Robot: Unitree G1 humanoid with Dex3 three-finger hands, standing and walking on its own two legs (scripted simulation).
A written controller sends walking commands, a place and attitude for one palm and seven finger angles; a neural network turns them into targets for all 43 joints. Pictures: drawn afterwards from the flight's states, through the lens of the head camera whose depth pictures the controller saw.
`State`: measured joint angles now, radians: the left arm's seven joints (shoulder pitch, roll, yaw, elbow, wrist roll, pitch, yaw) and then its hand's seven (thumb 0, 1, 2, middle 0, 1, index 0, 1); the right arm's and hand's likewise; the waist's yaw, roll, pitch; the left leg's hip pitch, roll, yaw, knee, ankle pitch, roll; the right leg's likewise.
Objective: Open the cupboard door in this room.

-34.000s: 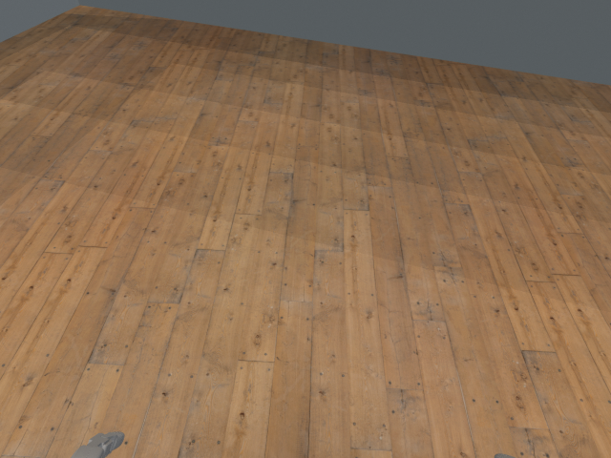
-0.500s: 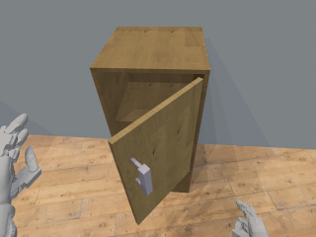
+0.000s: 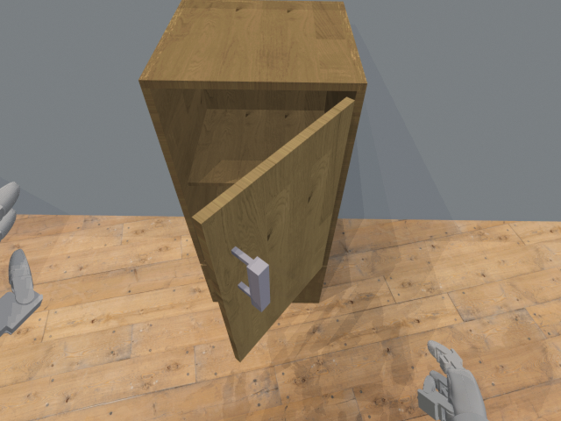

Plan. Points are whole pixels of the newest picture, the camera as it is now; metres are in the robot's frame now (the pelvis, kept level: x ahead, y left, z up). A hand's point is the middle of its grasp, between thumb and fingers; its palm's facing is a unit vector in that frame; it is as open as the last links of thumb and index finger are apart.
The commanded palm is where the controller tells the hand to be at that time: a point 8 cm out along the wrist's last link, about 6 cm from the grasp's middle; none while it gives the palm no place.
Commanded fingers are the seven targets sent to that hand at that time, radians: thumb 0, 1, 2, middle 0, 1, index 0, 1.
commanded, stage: step back with the hand held close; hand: left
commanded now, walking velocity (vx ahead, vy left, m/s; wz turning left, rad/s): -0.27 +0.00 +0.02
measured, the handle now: (250, 278) +0.34 +0.08 -0.04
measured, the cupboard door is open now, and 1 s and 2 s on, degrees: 51 51 51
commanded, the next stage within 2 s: stop stepping back and stand still in 0.82 s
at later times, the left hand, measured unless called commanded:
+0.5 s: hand out of the picture +0.12 +0.28 +0.16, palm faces +0.47 -0.77 -0.43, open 7.4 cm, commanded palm +0.05 +0.32 +0.18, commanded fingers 0.00 0.90 0.90 -0.20 -0.30 -0.20 -0.30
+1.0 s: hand out of the picture +0.02 +0.22 +0.17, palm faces +0.26 -0.83 -0.50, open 7.4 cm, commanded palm -0.04 +0.28 +0.18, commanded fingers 0.00 0.90 0.90 -0.20 -0.30 -0.20 -0.30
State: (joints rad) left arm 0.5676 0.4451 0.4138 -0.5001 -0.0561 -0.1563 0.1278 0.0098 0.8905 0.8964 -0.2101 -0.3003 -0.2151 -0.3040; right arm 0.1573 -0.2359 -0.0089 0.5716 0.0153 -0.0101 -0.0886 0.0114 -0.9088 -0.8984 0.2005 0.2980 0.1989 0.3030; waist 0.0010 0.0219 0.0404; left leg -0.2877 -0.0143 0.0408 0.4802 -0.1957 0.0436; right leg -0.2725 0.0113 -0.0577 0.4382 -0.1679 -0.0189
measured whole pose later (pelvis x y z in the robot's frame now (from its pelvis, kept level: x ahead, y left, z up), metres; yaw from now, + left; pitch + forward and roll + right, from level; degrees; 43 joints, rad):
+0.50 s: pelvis -0.07 +0.01 -0.02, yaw +4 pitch -1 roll -2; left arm 0.53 0.41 0.41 -0.57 -0.02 -0.22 0.15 0.01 0.89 0.90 -0.21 -0.30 -0.21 -0.30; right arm 0.17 -0.22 0.00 0.61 0.00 -0.05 -0.06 0.01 -0.91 -0.90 0.20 0.30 0.20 0.30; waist 0.01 -0.02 0.05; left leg -0.43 -0.02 -0.02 0.70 -0.33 0.02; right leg -0.39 0.05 0.00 0.56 -0.16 -0.01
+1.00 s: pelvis -0.20 -0.01 -0.01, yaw -3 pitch +3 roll -2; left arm 0.57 0.51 0.44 -0.65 -0.08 -0.22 0.11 0.01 0.89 0.90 -0.21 -0.30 -0.21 -0.30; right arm 0.10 -0.16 0.03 0.64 -0.01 -0.10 -0.04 0.01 -0.91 -0.90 0.21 0.30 0.20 0.30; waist 0.01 -0.03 0.04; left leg -0.61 0.04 0.00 0.63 -0.16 -0.02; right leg -0.10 0.06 -0.01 0.45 -0.41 -0.03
